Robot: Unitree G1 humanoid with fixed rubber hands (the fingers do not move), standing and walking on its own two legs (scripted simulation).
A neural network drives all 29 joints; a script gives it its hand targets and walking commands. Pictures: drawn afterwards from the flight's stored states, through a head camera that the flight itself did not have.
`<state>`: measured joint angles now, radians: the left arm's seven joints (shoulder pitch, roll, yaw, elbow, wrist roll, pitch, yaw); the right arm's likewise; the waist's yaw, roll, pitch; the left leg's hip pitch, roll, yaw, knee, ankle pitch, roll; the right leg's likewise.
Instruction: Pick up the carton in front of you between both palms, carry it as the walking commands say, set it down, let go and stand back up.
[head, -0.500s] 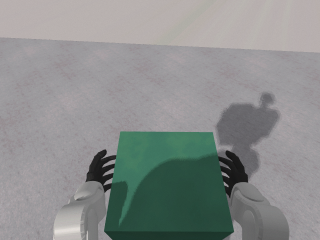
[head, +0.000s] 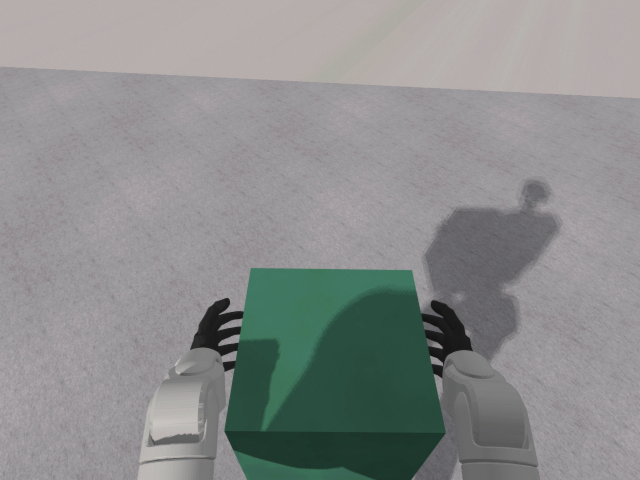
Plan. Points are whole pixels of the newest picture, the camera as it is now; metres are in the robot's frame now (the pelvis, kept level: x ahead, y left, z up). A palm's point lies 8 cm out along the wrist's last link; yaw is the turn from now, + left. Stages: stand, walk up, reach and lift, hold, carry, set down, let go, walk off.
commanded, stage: carry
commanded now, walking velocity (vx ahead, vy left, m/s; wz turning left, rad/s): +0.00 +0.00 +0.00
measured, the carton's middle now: (329, 385) +0.26 +0.00 -0.04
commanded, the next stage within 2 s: hold in 0.68 s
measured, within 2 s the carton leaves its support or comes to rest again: neither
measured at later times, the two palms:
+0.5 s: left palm (208, 351) +0.27 +0.15 +0.03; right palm (448, 352) +0.27 -0.15 +0.03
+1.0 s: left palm (198, 376) +0.24 +0.16 +0.04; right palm (451, 371) +0.24 -0.14 +0.04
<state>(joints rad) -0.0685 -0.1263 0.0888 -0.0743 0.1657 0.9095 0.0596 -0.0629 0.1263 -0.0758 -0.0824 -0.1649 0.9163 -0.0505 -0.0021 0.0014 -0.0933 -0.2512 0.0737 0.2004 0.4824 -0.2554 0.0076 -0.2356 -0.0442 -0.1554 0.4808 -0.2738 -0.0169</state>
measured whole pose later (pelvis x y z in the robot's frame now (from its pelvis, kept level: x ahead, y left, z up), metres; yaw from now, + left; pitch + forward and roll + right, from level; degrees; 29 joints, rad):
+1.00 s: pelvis -0.03 +0.00 +0.01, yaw +1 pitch -7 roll +0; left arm -0.16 -0.13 0.15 0.14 0.23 0.73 0.03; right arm -0.16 0.13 -0.14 0.15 -0.22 0.72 -0.02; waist 0.00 -0.01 0.06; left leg -0.08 0.01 0.03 0.38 -0.18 0.01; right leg -0.06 0.00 -0.02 0.38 -0.21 -0.01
